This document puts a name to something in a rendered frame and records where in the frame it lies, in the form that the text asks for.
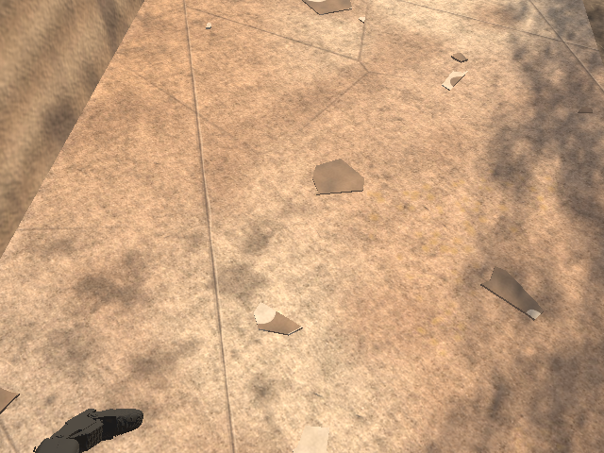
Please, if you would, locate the left robot hand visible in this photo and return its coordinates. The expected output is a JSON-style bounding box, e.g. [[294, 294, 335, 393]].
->
[[33, 409, 143, 453]]

